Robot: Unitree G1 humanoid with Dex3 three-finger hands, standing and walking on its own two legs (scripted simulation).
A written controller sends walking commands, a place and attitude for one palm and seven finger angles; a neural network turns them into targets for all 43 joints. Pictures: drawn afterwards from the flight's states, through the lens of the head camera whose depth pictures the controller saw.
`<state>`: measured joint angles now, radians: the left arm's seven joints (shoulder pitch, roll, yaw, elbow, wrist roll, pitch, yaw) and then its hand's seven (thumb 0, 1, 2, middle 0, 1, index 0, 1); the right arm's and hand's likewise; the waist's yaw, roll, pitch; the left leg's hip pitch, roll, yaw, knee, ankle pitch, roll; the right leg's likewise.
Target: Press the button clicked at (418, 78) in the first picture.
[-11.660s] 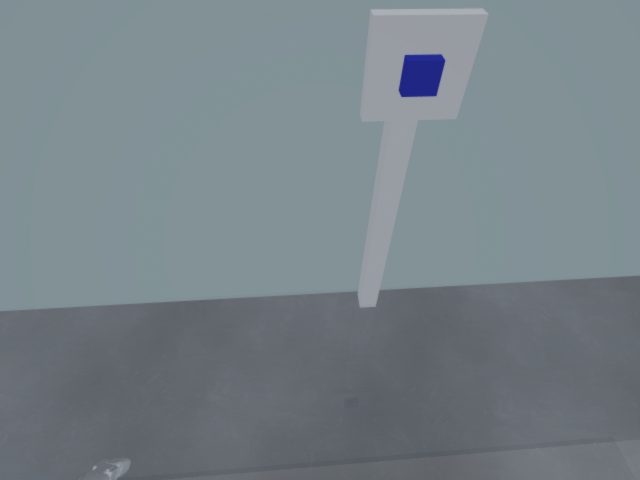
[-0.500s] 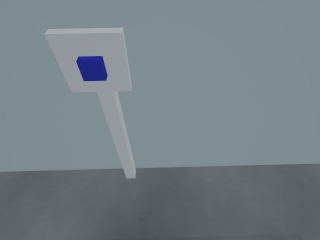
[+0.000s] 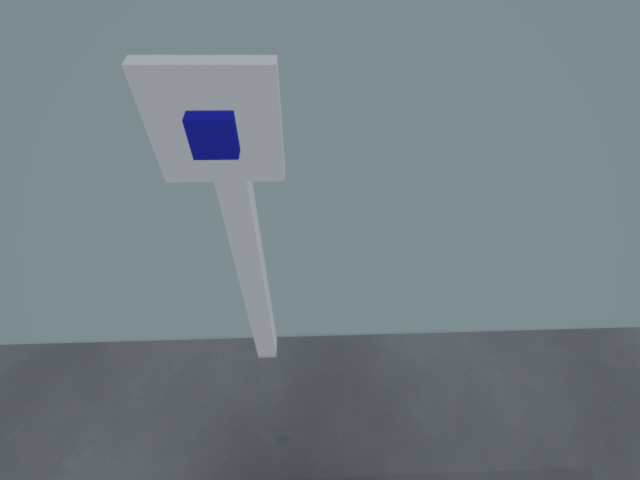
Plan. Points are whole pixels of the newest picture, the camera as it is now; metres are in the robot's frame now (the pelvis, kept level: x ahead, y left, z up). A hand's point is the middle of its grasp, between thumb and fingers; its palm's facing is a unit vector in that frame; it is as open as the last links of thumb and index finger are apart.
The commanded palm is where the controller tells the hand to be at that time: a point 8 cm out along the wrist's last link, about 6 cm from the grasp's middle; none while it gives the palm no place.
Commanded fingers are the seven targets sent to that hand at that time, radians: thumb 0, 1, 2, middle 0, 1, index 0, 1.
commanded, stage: shuffle to correct the standing spot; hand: left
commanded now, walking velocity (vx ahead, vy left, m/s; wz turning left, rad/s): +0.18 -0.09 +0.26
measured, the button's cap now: (213, 134) +0.56 +0.20 +0.13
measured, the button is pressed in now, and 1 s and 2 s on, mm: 0 0 0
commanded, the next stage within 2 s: come to a stop and stand still in 0.32 s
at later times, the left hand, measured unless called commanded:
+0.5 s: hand out of the picture +0.00 +0.13 -0.20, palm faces +0.12 -0.99 -0.12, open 7.4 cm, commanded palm none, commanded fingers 0.00 0.90 0.90 -0.20 -0.30 -0.20 -0.30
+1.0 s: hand (239, 451) +0.19 +0.13 -0.16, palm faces +0.13 -0.95 -0.28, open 7.4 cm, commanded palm none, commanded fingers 0.00 0.90 0.90 -0.20 -0.30 -0.20 -0.30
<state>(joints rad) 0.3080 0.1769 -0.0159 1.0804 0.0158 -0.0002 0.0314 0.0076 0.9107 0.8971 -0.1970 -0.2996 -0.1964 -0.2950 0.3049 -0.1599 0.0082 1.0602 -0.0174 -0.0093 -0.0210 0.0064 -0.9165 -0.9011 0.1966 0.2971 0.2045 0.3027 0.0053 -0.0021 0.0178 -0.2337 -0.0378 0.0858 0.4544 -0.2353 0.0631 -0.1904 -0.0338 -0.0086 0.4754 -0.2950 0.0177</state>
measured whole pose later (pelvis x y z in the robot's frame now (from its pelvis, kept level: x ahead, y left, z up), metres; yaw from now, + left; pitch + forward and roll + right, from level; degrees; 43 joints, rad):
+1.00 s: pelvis +0.13 -0.07 -0.01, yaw +6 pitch +0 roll +2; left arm 0.16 0.18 0.03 0.93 0.02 0.00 0.04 0.01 0.91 0.90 -0.20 -0.30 -0.20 -0.30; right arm 0.16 -0.22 -0.07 0.98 -0.02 0.07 -0.02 0.01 -0.91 -0.90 0.19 0.30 0.20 0.30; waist 0.01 0.02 0.10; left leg -0.47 -0.02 0.00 1.20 -0.50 -0.05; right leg -0.37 -0.07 -0.08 0.60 -0.23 -0.03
